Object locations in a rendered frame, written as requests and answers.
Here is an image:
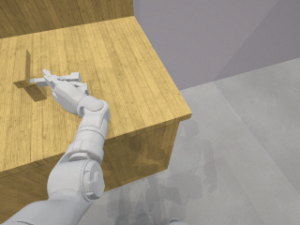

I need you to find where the counter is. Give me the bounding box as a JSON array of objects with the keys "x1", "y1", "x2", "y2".
[{"x1": 0, "y1": 0, "x2": 192, "y2": 224}]

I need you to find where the tap lever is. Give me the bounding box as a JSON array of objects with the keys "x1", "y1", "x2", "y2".
[{"x1": 30, "y1": 72, "x2": 82, "y2": 87}]

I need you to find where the robot left upper arm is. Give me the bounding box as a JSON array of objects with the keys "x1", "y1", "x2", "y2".
[{"x1": 0, "y1": 159, "x2": 105, "y2": 225}]

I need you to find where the left robot hand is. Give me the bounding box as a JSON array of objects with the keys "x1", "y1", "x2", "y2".
[{"x1": 42, "y1": 69, "x2": 89, "y2": 115}]

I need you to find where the robot left forearm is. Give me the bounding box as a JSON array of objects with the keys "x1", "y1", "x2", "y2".
[{"x1": 47, "y1": 95, "x2": 111, "y2": 195}]

